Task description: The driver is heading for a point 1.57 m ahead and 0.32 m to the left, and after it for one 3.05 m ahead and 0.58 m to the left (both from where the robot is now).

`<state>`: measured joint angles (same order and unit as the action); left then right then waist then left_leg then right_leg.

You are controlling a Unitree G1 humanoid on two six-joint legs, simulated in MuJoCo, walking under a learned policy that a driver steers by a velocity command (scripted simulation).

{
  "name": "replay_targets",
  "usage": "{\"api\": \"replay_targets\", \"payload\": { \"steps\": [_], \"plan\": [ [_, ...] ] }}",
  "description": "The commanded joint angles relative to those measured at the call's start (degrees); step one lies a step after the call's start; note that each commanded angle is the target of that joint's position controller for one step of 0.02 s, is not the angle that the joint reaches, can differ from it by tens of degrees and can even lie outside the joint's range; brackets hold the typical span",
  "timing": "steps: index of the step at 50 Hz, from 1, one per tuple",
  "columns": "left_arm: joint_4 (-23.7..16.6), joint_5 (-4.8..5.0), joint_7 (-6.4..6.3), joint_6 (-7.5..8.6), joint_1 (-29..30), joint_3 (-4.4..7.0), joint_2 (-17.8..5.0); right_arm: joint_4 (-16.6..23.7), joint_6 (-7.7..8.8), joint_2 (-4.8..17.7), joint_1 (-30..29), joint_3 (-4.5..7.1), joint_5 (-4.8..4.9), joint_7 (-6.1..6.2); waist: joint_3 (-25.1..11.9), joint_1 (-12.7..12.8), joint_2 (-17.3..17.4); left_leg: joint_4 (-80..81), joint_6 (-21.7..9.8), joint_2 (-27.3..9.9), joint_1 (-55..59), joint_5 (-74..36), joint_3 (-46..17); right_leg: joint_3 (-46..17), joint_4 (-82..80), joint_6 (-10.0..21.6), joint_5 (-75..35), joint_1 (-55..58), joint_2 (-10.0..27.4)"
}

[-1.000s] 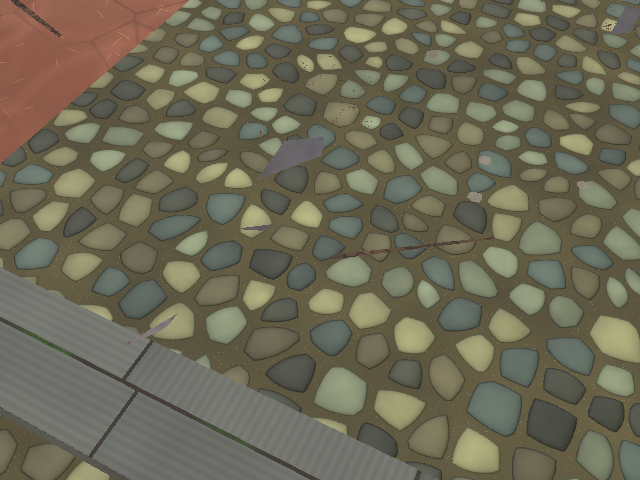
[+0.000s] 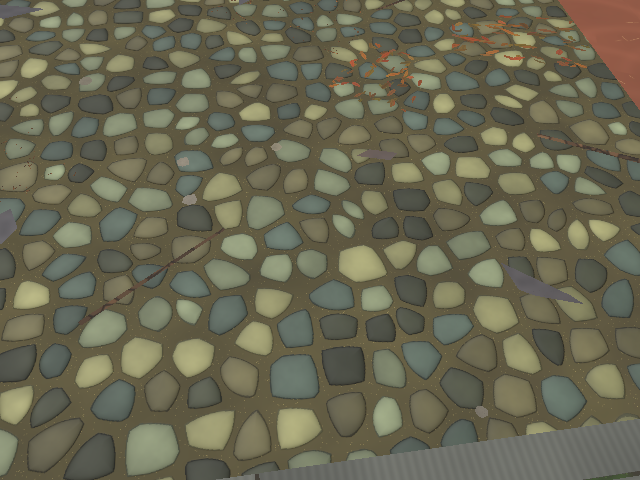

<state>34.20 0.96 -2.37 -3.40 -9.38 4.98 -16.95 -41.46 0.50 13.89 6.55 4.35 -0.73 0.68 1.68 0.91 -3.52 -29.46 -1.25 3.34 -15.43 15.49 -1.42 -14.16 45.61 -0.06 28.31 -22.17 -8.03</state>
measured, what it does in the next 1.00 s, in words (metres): walks ahead: right foot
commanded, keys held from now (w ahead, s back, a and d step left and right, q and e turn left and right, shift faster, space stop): no key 0.52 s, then w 0.46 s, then w+q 0.02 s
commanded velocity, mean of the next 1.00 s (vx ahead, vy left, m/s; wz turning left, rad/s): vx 0.14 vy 0.00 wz -0.13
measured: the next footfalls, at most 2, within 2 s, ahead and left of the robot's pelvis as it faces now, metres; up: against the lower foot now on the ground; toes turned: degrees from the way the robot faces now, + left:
right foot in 0.34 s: +0.00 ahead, -0.14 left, +0.00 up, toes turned -3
right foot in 1.18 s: +0.40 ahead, -0.25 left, +0.08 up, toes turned -6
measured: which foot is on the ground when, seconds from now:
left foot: down 0.00-1.00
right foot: up 0.00-0.32, down 0.34-0.76, up 0.78-1.00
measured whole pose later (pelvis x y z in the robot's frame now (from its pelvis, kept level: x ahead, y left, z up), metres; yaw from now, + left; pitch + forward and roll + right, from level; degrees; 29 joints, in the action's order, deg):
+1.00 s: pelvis +0.10 -0.05 +0.01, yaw -5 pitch +2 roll +0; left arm 37.2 2.0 1.8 3.2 -10.5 2.0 -12.4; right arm -53.5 2.1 10.8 32.2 1.7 -0.3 0.9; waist -0.7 -3.4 -2.1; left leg -17.7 -1.3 -0.2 -0.3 19.8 2.0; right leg 0.8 99.6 0.1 25.0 -54.5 4.1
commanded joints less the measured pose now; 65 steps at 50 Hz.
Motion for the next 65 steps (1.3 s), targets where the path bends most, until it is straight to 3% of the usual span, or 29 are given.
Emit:
{"api": "replay_targets", "payload": {
  "steps": [1, 3, 5, 11, 16, 17, 18, 19, 20, 23, 27, 28, 33, 37, 38, 39, 40, 43, 47, 51, 54, 57, 59, 60, 61, 62, 63, 64, 65],
  "plan": [
    [-2.43, 0.01, 0.26, 1.10, -5.75, 3.85, -10.83, 5.95, 0.76, 7.72, -2.28, 1.89, -1.70, 0.19, -6.07, 1.93, 12.27, 9.72, -16.01, -26.35, 6.15, -28.81, -23.10, 3.42, 33.25, -4.63, 9.76, -11.28, 2.69],
    [-0.83, -0.41, 0.07, 0.00, -5.23, 3.15, -8.06, 6.64, 0.24, 4.62, -5.12, 0.56, 0.16, 0.69, -3.18, 1.96, 9.46, 8.45, -11.50, -18.27, 3.88, -21.12, -13.92, 4.69, 38.92, -6.17, 2.31, -12.73, 2.31],
    [-2.29, -0.09, 0.60, 0.32, -1.57, 1.77, -4.92, 6.01, 0.02, 5.37, -2.16, 0.19, 0.20, 1.58, -2.26, 0.22, 9.30, 9.16, -11.55, -15.12, 5.01, -20.44, -9.52, 5.50, 33.68, -6.85, -3.21, -13.15, 1.99],
    [-2.58, -0.85, 1.06, 0.93, 0.75, -0.99, -0.08, 5.69, -0.44, 7.09, 0.79, 0.33, 0.22, 1.38, -6.27, -1.58, 14.25, 7.45, -12.39, -15.96, 9.06, -25.87, -7.46, 11.94, 2.13, -7.33, 0.96, -1.03, 7.71],
    [-0.08, -0.76, 1.20, 1.40, -2.74, -0.61, -1.49, 3.74, -0.39, 6.39, 4.95, -0.14, 1.62, 0.64, -4.28, -0.47, 11.76, 5.32, -8.76, -15.11, 4.11, -22.74, -8.27, 14.50, -26.11, -2.96, -20.20, 12.99, 7.43],
    [-0.78, -1.46, 0.88, 1.53, -3.04, -0.43, -3.45, 3.34, 0.42, 5.11, 6.23, -0.66, 0.74, 0.26, -6.01, -0.89, 8.60, 4.02, -4.95, -13.38, 0.80, -16.29, -7.03, 9.48, -26.38, -1.43, -28.31, 19.42, 10.86],
    [-0.78, -2.19, 0.56, 1.55, -2.63, 0.46, -7.84, 3.61, 1.34, 3.37, 8.25, -1.13, -0.70, -0.40, -7.29, -4.03, -2.26, 1.62, -0.71, -8.39, -2.55, -5.87, -1.32, 3.97, -21.25, 1.91, -35.94, 21.10, 16.42],
    [-0.54, -2.37, 1.27, 1.88, -0.77, -0.69, -2.54, 2.94, 1.47, 2.21, 7.22, -1.63, -1.13, -0.36, -8.22, -3.44, -5.63, 1.93, 2.51, -6.96, 3.53, 1.52, 1.34, 3.39, -22.52, 5.26, -26.12, 13.30, 17.33],
    [-1.18, -2.37, 1.92, 2.31, 1.15, -1.48, 0.30, 2.67, 1.30, 3.45, 4.81, -1.35, -0.95, -0.43, -4.81, -2.51, -3.26, 2.08, 3.78, -6.54, 3.77, -0.55, 1.43, 4.30, -23.52, 4.96, -18.46, 10.54, 15.17],
    [-0.04, -2.35, 2.26, 3.46, -0.31, -1.29, -0.37, 1.76, 0.75, 3.91, 4.68, -0.82, -0.30, -0.15, -0.26, -1.75, -1.98, 2.41, 3.50, -6.55, 2.35, -3.79, 1.27, 5.49, -23.74, 3.23, -16.32, 7.93, 13.16],
    [0.98, -2.05, 1.98, 3.87, -2.25, -1.53, 0.43, -0.71, 0.91, 3.21, 7.06, -0.76, -0.03, 0.09, -2.12, -1.56, -0.83, 1.93, 3.71, -6.11, 3.34, -2.69, 2.24, 6.08, -23.47, 3.48, -15.36, 9.50, 12.36],
    [1.00, -3.50, 2.11, 4.02, -2.40, -1.87, -0.09, -0.67, -0.24, 1.98, 6.97, -1.38, -1.38, -0.87, -0.99, -1.59, -0.12, 3.48, 3.05, -5.74, 3.30, -2.83, 2.56, 4.12, -26.47, 3.41, -13.15, 8.83, 13.76],
    [2.74, -2.85, 2.63, 3.04, -7.22, -0.40, -3.77, 0.63, -0.32, 2.44, 5.45, -1.09, -1.93, -1.88, 4.13, 0.84, -6.02, -6.86, -0.17, -2.42, -6.50, 9.35, 6.89, -5.37, -32.99, 10.02, 11.47, 9.72, 18.34],
    [2.17, -1.94, 2.34, 3.60, -1.10, -0.96, -1.05, -2.35, 1.58, 1.65, 15.70, -1.17, -1.34, -1.62, 3.59, -6.05, -2.57, 3.59, -5.16, -3.78, 10.68, 5.57, 3.02, -0.19, -26.85, 9.13, 1.21, -0.68, 15.86],
    [-0.73, 1.71, 1.51, 4.72, 5.23, -1.71, 1.36, -4.40, 3.34, 7.21, 20.44, 0.70, 2.88, -0.82, 2.75, -7.99, 3.22, 6.21, -7.52, -9.15, 11.09, 8.58, -5.15, 6.85, -16.93, 6.19, -5.54, -3.04, 11.12],
    [-2.06, 1.58, 1.05, 6.27, 5.08, -2.06, 2.56, -5.47, 4.44, 12.28, 24.55, 2.07, 3.04, -0.61, 0.87, -7.82, 14.55, 12.93, -12.48, -16.88, 19.91, 9.51, -20.97, 14.40, -1.67, 2.39, -9.31, -12.47, 4.82],
    [-2.11, 1.37, 0.67, 7.49, 5.10, -1.55, 0.01, -5.72, 4.94, 12.88, 27.12, 2.49, 1.86, -0.31, 1.28, -9.37, 18.52, 18.62, -18.49, -25.78, 25.08, 6.41, -34.79, 13.55, 12.74, 0.21, 2.13, -23.46, 4.62],
    [0.59, 1.40, 2.21, 8.58, 0.80, -1.59, 0.92, -5.82, 4.80, 6.46, 24.71, 0.68, 0.25, 0.13, 3.24, -6.00, 7.37, 17.08, -16.41, -23.65, 29.78, 4.80, -25.63, 10.54, 35.64, 1.39, -3.51, -39.53, 10.03],
    [-0.16, 1.63, 4.46, 7.73, 0.81, -3.41, 5.76, -8.91, 2.14, 1.29, 25.85, -1.77, 0.36, -0.09, 5.69, -3.40, 8.48, 19.54, -13.59, -20.02, 20.23, -3.08, -13.49, 13.66, 57.97, 0.91, -2.00, -47.00, 13.07],
    [-7.34, -0.21, 4.62, 7.76, 9.18, -5.98, 6.49, -9.62, 1.84, 3.11, 23.14, -2.40, 1.01, 1.72, 8.93, -1.84, 6.60, 23.18, -10.52, -16.76, 9.11, -4.01, -6.97, 15.98, 52.13, -1.56, -6.58, -50.52, 16.48],
    [-11.82, -1.14, 5.00, 9.28, 16.85, -7.26, 6.97, -9.37, 2.25, 6.97, 24.30, -1.31, 3.06, 2.76, 4.88, -3.59, 6.55, 33.34, -9.73, -14.17, -5.24, -8.07, -3.43, 20.90, 18.08, -0.57, -20.28, -17.76, 15.02],
    [-9.31, 0.73, 4.09, 9.29, 4.71, -3.67, -0.02, -11.30, 2.47, 11.76, 25.69, -0.91, 1.50, 1.47, -4.71, 4.03, 17.90, 18.85, -7.51, -16.35, 13.76, -58.19, -1.24, 23.99, 13.20, 3.72, -10.05, -5.90, 6.44],
    [-5.93, 0.83, 3.35, 7.80, -10.85, -0.82, -6.69, -10.84, 2.02, 11.11, 22.28, -0.93, 1.23, 0.70, -13.46, 13.38, 18.98, -3.98, -3.04, -15.46, 12.55, -69.57, -1.89, 16.32, 2.52, 6.94, -14.87, 12.51, 7.39],
    [-2.55, -2.08, 3.10, 7.46, -18.32, 1.08, -12.90, -8.09, 2.85, 3.47, 25.60, -2.27, 1.13, 0.72, -23.13, 10.70, -2.64, -27.08, -0.40, -7.00, -5.35, -40.88, -2.50, -9.88, -6.80, 12.33, -5.19, 30.62, 22.37],
    [-1.01, -2.84, 3.34, 7.61, -20.60, 0.30, -13.10, -7.86, 4.64, -0.30, 27.26, -2.77, 1.28, -0.66, -31.03, 7.67, -16.75, -44.72, 0.17, 1.40, -11.71, 4.89, -10.96, -36.34, -27.25, 14.20, 1.68, 33.89, 30.81],
    [-1.24, -2.61, 3.23, 8.15, -14.95, -0.78, -8.13, -7.93, 4.88, 1.14, 26.11, -1.19, 2.82, -1.61, -24.97, 5.12, -11.11, -60.08, 0.76, 0.87, -18.59, 3.53, -14.85, -38.41, -31.33, 13.38, 6.46, 26.47, 33.76],
    [4.88, -4.33, 5.39, 10.77, -14.90, -4.32, 0.00, -6.38, 6.47, 3.37, 14.33, -0.84, -4.66, -4.81, 1.09, 4.77, -15.76, -69.18, -4.24, -1.38, -31.49, -3.10, -12.11, -18.12, -22.53, 12.05, 24.05, 5.34, 25.02],
    [6.81, -3.03, 5.51, 11.23, -12.28, -4.01, 1.02, -5.92, 6.74, 0.15, 14.80, -1.45, -6.06, -4.64, -1.18, 1.91, -7.41, -71.85, -5.98, -3.61, -30.70, -4.18, -8.31, -8.20, -19.51, 13.25, 14.06, -0.25, 24.84],
    [7.53, -3.06, 4.91, 10.98, -7.60, -5.09, 4.48, -3.92, 6.81, -3.40, 14.23, -3.03, -5.21, -5.21, -3.96, -0.97, 1.32, -73.12, -7.14, -5.05, -29.89, -6.28, -8.10, -5.37, -19.86, 13.74, 5.13, -1.85, 25.98]
  ]
}}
